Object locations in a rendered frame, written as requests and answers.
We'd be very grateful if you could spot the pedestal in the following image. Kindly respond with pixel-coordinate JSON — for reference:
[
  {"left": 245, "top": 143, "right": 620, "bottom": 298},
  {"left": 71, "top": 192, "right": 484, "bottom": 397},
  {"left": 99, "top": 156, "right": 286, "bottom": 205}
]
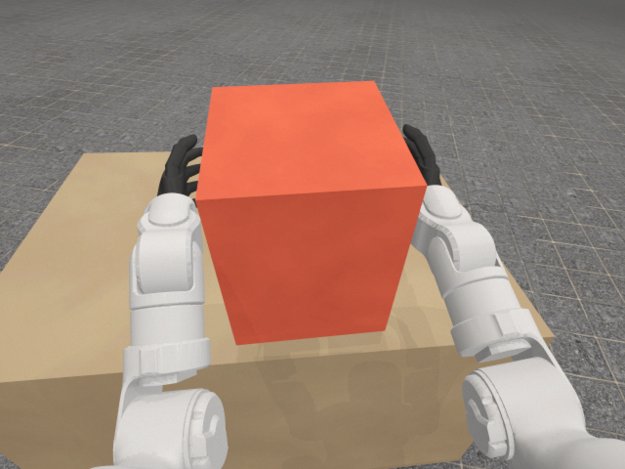
[{"left": 0, "top": 151, "right": 555, "bottom": 469}]

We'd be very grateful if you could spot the carton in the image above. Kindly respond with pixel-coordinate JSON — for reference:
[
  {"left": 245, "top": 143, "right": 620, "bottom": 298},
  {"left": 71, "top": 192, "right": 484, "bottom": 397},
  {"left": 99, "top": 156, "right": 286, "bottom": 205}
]
[{"left": 195, "top": 81, "right": 427, "bottom": 345}]

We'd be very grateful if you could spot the left robot hand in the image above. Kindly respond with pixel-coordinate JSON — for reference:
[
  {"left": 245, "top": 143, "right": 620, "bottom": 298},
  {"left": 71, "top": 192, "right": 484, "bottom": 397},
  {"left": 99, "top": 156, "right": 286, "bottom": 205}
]
[{"left": 157, "top": 134, "right": 203, "bottom": 208}]

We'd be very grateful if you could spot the left robot upper arm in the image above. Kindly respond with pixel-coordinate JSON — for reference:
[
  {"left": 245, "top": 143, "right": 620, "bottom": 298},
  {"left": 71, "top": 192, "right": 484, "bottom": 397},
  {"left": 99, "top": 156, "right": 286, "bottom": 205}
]
[{"left": 91, "top": 388, "right": 228, "bottom": 469}]

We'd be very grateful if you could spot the right robot forearm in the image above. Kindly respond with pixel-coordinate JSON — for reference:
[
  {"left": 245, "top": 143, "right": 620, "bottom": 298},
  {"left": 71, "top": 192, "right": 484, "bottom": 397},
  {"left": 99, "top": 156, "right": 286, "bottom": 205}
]
[{"left": 411, "top": 185, "right": 586, "bottom": 429}]

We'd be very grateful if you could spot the right robot upper arm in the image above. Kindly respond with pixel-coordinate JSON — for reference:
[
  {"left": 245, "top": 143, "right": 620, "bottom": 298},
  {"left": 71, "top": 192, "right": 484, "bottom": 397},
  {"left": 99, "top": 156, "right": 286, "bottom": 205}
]
[{"left": 462, "top": 357, "right": 625, "bottom": 469}]

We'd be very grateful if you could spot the left robot forearm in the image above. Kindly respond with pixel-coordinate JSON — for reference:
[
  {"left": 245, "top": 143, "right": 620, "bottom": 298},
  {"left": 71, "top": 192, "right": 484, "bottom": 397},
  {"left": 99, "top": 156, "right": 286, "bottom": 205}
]
[{"left": 113, "top": 193, "right": 211, "bottom": 465}]

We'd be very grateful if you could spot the right robot hand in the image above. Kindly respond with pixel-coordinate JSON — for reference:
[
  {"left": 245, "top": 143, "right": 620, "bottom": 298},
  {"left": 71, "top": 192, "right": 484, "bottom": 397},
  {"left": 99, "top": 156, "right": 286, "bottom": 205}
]
[{"left": 402, "top": 124, "right": 442, "bottom": 186}]

